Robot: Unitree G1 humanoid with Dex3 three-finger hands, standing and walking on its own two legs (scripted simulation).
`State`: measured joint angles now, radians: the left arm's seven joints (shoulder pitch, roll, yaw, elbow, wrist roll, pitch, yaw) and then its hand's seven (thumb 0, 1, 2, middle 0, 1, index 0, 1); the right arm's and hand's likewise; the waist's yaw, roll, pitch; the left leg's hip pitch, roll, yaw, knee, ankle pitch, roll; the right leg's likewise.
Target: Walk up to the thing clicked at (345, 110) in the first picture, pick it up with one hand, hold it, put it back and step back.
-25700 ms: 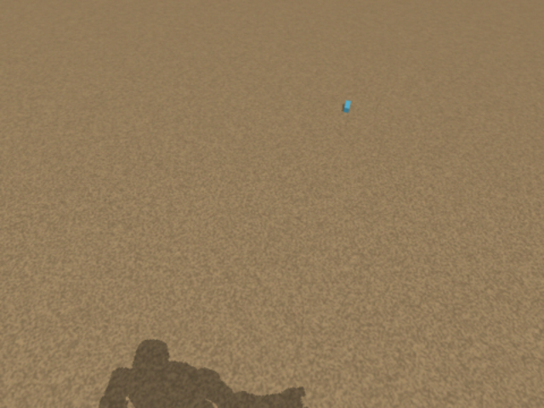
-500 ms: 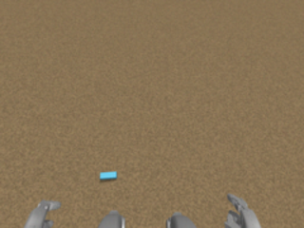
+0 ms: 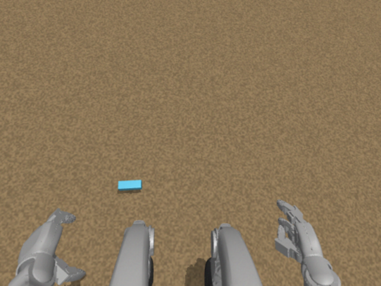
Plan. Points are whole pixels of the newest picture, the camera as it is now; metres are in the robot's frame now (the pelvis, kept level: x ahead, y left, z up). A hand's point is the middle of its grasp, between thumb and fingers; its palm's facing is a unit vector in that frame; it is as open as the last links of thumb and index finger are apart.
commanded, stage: rise first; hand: left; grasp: from above
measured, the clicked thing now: (130, 185) +0.45 +0.21 -0.57
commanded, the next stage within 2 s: none
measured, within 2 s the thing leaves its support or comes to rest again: neither
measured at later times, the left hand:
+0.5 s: hand (97, 208) +0.32 +0.26 -0.33, palm faces -0.46 -0.16 -0.87, open 13.3 cm
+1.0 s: hand (107, 196) +0.37 +0.26 -0.40, palm faces -0.45 -0.02 -0.89, open 13.7 cm
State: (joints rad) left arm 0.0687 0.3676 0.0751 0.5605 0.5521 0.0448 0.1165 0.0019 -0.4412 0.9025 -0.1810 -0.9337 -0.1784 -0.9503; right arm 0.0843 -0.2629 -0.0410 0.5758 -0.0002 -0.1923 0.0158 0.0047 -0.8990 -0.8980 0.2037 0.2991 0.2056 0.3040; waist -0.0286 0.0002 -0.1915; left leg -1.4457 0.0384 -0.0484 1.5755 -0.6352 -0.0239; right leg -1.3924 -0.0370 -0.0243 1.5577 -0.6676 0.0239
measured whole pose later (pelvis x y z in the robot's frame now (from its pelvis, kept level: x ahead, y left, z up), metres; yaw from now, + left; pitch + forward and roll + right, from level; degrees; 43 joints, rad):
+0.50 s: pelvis -0.07 +0.00 -0.18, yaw -3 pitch +33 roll -4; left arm -0.56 0.53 0.07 1.03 1.02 -0.14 0.28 0.00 -0.38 0.92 -0.20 -0.91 -0.20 -0.92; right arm 0.13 -0.26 -0.06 0.76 -0.05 -0.09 0.06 0.00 -0.89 -0.90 0.20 0.30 0.20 0.30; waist -0.08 0.01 -0.12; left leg -2.08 0.04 -0.11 2.13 -0.63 -0.03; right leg -2.02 0.00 -0.03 2.10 -0.66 0.02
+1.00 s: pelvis -0.06 +0.00 -0.23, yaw -5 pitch +33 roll -6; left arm -0.79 0.61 0.07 1.34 1.23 -0.18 0.43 0.00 -0.44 0.95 -0.16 -0.90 -0.16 -0.91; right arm 0.10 -0.25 -0.02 0.79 -0.13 -0.08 0.10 0.00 -0.90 -0.90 0.20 0.30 0.20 0.30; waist -0.15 -0.02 -0.10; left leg -2.26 0.03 -0.13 2.32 -0.65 -0.03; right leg -2.18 0.01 -0.03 2.28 -0.68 0.03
